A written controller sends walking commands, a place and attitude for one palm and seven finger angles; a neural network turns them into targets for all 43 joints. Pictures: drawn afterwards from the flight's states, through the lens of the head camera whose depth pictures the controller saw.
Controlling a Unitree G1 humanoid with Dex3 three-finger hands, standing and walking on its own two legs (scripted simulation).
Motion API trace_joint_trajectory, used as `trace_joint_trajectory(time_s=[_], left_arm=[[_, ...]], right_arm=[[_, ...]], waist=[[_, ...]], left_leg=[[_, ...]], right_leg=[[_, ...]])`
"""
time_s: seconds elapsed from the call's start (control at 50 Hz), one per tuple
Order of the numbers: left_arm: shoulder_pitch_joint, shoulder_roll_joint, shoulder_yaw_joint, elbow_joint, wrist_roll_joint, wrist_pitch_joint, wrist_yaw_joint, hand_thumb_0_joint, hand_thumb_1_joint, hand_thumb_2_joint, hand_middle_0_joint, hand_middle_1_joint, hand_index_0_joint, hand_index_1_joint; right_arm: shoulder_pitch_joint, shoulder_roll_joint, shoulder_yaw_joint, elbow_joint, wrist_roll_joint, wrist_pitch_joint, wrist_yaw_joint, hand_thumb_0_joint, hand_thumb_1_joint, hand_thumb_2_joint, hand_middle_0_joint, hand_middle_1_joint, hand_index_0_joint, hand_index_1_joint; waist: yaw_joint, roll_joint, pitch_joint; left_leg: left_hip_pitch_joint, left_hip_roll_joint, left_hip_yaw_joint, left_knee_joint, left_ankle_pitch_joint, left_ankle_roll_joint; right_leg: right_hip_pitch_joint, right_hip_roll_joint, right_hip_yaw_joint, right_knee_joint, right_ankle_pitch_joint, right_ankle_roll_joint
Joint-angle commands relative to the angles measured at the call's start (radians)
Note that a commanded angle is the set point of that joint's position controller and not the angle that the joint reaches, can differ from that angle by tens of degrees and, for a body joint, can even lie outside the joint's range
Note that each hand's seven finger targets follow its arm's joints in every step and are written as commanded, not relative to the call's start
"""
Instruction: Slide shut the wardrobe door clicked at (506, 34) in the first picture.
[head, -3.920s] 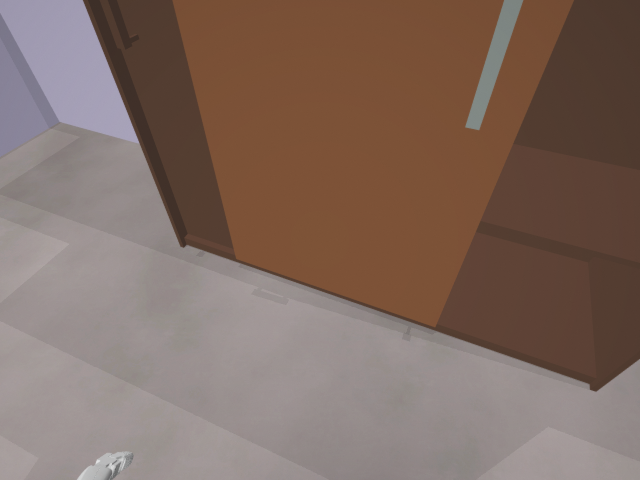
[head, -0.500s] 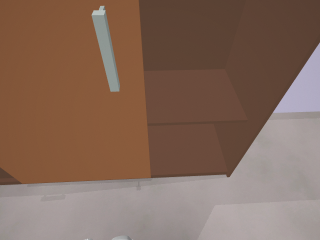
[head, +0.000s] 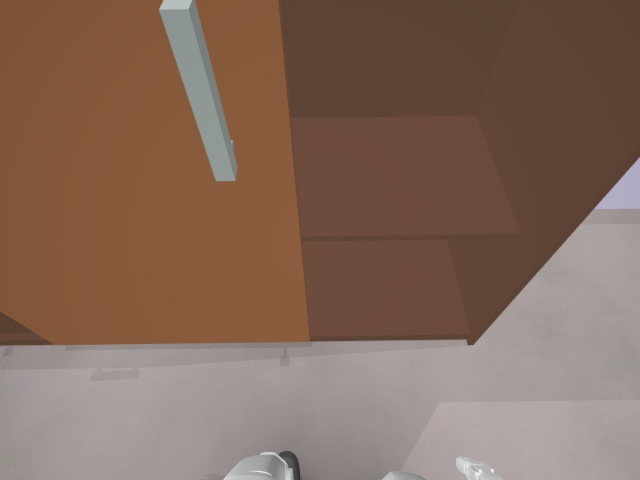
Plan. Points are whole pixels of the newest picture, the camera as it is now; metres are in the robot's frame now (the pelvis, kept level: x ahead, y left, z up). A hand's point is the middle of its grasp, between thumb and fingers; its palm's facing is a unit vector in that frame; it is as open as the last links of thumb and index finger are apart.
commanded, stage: come to a stop and stand still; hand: left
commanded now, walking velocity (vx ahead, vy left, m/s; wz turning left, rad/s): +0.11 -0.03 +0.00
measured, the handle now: (209, 94) +0.50 +0.18 +0.19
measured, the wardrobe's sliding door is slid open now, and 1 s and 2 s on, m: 0.51 0.51 0.51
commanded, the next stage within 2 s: look again from close up in 1.74 s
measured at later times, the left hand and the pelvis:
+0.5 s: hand out of the picture -0.05 +0.16 -0.16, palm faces +0.12 -0.97 -0.23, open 7.3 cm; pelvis -0.03 -0.02 +0.01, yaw +3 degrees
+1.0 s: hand out of the picture -0.04 +0.18 -0.17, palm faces +0.06 -0.98 -0.17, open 7.4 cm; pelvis -0.02 +0.01 +0.01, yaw +2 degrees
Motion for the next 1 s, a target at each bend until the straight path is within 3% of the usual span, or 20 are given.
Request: trace_joint_trajectory(time_s=[0.0,0.04,0.06,0.08,0.1,0.12,0.16,0.2,0.3,0.38,0.46,0.48,0.5,0.52,0.54,0.56,0.6,0.76,0.84,0.98], left_arm=[[0.169,0.041,0.021,-0.017,0.001,-0.009,0.0,0.0,0.9,0.9,-0.2,-0.3,-0.2,-0.3],[0.235,0.066,0.021,0.005,0.011,-0.017,0.001,0.0,0.9,0.9,-0.2,-0.3,-0.2,-0.3],[0.196,0.138,0.022,-0.01,0.02,-0.031,0.004,0.0,0.9,0.9,-0.2,-0.3,-0.2,-0.3],[0.113,0.197,0.024,-0.044,0.017,-0.031,0.002,0.0,0.9,0.9,-0.2,-0.3,-0.2,-0.3],[0.048,0.215,0.025,-0.069,0.016,-0.028,0.002,0.0,0.9,0.9,-0.2,-0.3,-0.2,-0.3],[0.007,0.202,0.029,-0.072,0.013,-0.038,0.005,0.0,0.9,0.9,-0.2,-0.3,-0.2,-0.3],[-0.007,0.178,0.023,-0.058,0.006,-0.046,0.003,0.0,0.9,0.9,-0.2,-0.3,-0.2,-0.3],[0.03,0.176,0.023,-0.051,0.006,-0.058,-0.004,0.0,0.9,0.9,-0.2,-0.3,-0.2,-0.3],[0.158,0.19,0.038,-0.014,0.006,-0.066,0.006,0.0,0.9,0.9,-0.2,-0.3,-0.2,-0.3],[0.169,0.191,0.041,0.006,0.01,-0.063,0.011,0.0,0.9,0.9,-0.2,-0.3,-0.2,-0.3],[0.074,0.184,0.033,0.011,0.006,-0.052,0.006,0.0,0.9,0.9,-0.2,-0.3,-0.2,-0.3],[0.05,0.168,0.028,0.013,-0.001,-0.048,0.004,0.0,0.9,0.9,-0.2,-0.3,-0.2,-0.3],[0.051,0.135,0.021,0.01,-0.006,-0.043,0.002,0.0,0.9,0.9,-0.2,-0.3,-0.2,-0.3],[0.071,0.097,0.011,0.011,-0.009,-0.037,-0.002,0.0,0.9,0.9,-0.2,-0.3,-0.2,-0.3],[0.071,0.071,0.006,0.018,-0.007,-0.034,-0.002,0.0,0.9,0.9,-0.2,-0.3,-0.2,-0.3],[0.066,0.068,0.006,0.023,-0.001,-0.032,-0.004,0.0,0.9,0.9,-0.2,-0.3,-0.2,-0.3],[0.05,0.067,-0.002,0.049,0.005,-0.021,-0.008,0.0,0.9,0.9,-0.2,-0.3,-0.2,-0.3],[0.092,0.088,-0.014,0.107,0.0,-0.042,-0.008,0.0,0.9,0.9,-0.2,-0.3,-0.2,-0.3],[0.09,0.088,-0.016,0.115,-0.003,-0.046,-0.005,0.0,0.9,0.9,-0.2,-0.3,-0.2,-0.3],[0.081,0.082,-0.017,0.124,-0.004,-0.046,-0.002,0.0,0.9,0.9,-0.2,-0.3,-0.2,-0.3]], right_arm=[[0.065,-0.194,-0.062,-0.034,-0.004,-0.001,-0.002,0.0,-0.9,-0.9,0.2,0.3,0.2,0.3],[0.069,-0.154,-0.058,-0.028,0.003,0.006,0.011,0.0,-0.9,-0.9,0.2,0.3,0.2,0.3],[0.093,-0.089,-0.043,-0.034,0.013,0.013,0.019,0.0,-0.9,-0.9,0.2,0.3,0.2,0.3],[0.064,-0.069,-0.038,-0.054,0.009,0.017,0.027,0.0,-0.9,-0.9,0.2,0.3,0.2,0.3],[0.048,-0.101,-0.045,-0.051,0.005,0.02,0.033,0.0,-0.9,-0.9,0.2,0.3,0.2,0.3],[0.045,-0.098,-0.042,-0.039,-0.001,0.022,0.036,0.0,-0.9,-0.9,0.2,0.3,0.2,0.3],[0.127,-0.108,-0.04,0.01,-0.004,0.017,0.038,0.0,-0.9,-0.9,0.2,0.3,0.2,0.3],[0.174,-0.11,-0.034,0.03,-0.003,0.002,0.041,0.0,-0.9,-0.9,0.2,0.3,0.2,0.3],[0.164,-0.126,-0.024,0.005,-0.001,-0.009,0.028,0.0,-0.9,-0.9,0.2,0.3,0.2,0.3],[0.153,-0.113,-0.015,-0.006,0.009,-0.012,0.019,0.0,-0.9,-0.9,0.2,0.3,0.2,0.3],[0.25,-0.088,-0.006,0.038,0.015,-0.021,0.013,0.0,-0.9,-0.9,0.2,0.3,0.2,0.3],[0.29,-0.092,-0.005,0.057,0.015,-0.029,0.011,0.0,-0.9,-0.9,0.2,0.3,0.2,0.3],[0.31,-0.125,-0.006,0.067,0.011,-0.04,0.007,0.0,-0.9,-0.9,0.2,0.3,0.2,0.3],[0.295,-0.173,-0.011,0.063,0.005,-0.045,0.002,0.0,-0.9,-0.9,0.2,0.3,0.2,0.3],[0.267,-0.193,-0.011,0.054,0.002,-0.04,-0.002,0.0,-0.9,-0.9,0.2,0.3,0.2,0.3],[0.236,-0.192,-0.01,0.044,0.003,-0.031,0.0,0.0,-0.9,-0.9,0.2,0.3,0.2,0.3],[0.21,-0.169,-0.002,0.055,0.005,-0.038,-0.004,0.0,-0.9,-0.9,0.2,0.3,0.2,0.3],[0.244,-0.132,0.01,0.083,0.014,-0.057,-0.009,0.0,-0.9,-0.9,0.2,0.3,0.2,0.3],[0.253,-0.131,0.014,0.099,0.013,-0.065,-0.011,0.0,-0.9,-0.9,0.2,0.3,0.2,0.3],[0.273,-0.112,0.02,0.124,0.013,-0.062,-0.012,0.0,-0.9,-0.9,0.2,0.3,0.2,0.3]], waist=[[-0.009,0.066,-0.274],[0.015,-0.008,-0.236],[-0.004,-0.2,-0.178],[-0.005,-0.318,-0.078],[-0.008,-0.214,-0.055],[-0.016,-0.257,-0.007],[-0.042,-0.174,0.024],[-0.029,-0.136,0.017],[0.029,-0.131,-0.081],[0.041,-0.174,-0.138],[-0.017,-0.204,-0.154],[-0.04,-0.185,-0.146],[-0.04,-0.083,-0.152],[-0.023,0.056,-0.145],[-0.012,0.094,-0.113],[-0.002,0.025,-0.072],[-0.009,0.143,0.015],[-0.017,-0.013,-0.101],[-0.021,0.013,-0.13],[-0.022,-0.011,-0.067]], left_leg=[[0.118,0.234,-0.216,-0.134,0.084,0.123],[-0.01,0.123,-0.147,-0.069,-0.251,0.033],[-0.104,0.011,-0.105,0.064,-0.366,-0.031],[-0.105,-0.034,-0.071,0.195,-0.35,-0.06],[-0.033,-0.016,-0.12,0.32,-0.344,-0.054],[-0.075,-0.007,-0.159,0.357,-0.291,-0.043],[-0.092,-0.003,-0.146,0.401,-0.204,-0.046],[-0.125,-0.013,-0.129,0.401,-0.174,-0.056],[-0.188,-0.011,-0.131,0.361,-0.242,-0.081],[-0.117,-0.015,-0.115,0.237,-0.312,-0.083],[0.172,-0.046,-0.073,-0.042,-0.155,-0.068],[0.268,-0.036,-0.078,-0.127,-0.064,-0.06],[0.326,0.024,-0.128,-0.155,0.012,-0.043],[0.299,0.129,-0.248,-0.162,0.086,0.002],[0.203,0.179,-0.278,-0.209,0.034,0.039],[0.09,0.173,-0.262,-0.231,-0.127,0.043],[0.047,0.132,-0.275,-0.328,-0.243,0.027],[0.2,0.072,-0.18,-0.205,0.067,-0.001],[0.246,0.07,-0.159,-0.185,0.188,-0.012],[0.205,0.063,-0.151,-0.196,0.135,-0.017]], right_leg=[[0.124,-0.01,-0.032,-0.195,0.116,0.003],[0.238,-0.027,-0.022,-0.464,0.251,-0.006],[0.181,-0.17,0.204,-0.634,0.048,-0.057],[0.004,-0.318,0.371,-0.778,-0.141,-0.128],[-0.127,-0.354,0.382,-0.824,-0.237,-0.163],[-0.142,-0.311,0.384,-0.827,-0.188,-0.137],[-0.069,-0.269,0.286,-0.788,-0.024,-0.104],[0.052,-0.241,0.207,-0.725,0.172,-0.104],[0.331,-0.308,0.207,-0.624,0.584,-0.164],[0.387,-0.315,0.186,-0.563,0.802,-0.19],[0.206,-0.238,0.108,-0.54,0.625,-0.126],[0.125,-0.197,0.085,-0.517,0.514,-0.092],[0.077,-0.134,0.046,-0.462,0.41,-0.056],[0.042,-0.071,-0.002,-0.43,0.279,-0.019],[0.084,-0.051,-0.045,-0.427,0.215,-0.001],[0.135,-0.041,-0.044,-0.424,0.208,-0.002],[0.117,-0.045,-0.051,-0.407,0.249,0.001],[0.182,-0.088,-0.01,-0.528,0.416,0.007],[0.194,-0.094,-0.012,-0.532,0.454,0.009],[0.204,-0.095,-0.008,-0.551,0.452,0.006]])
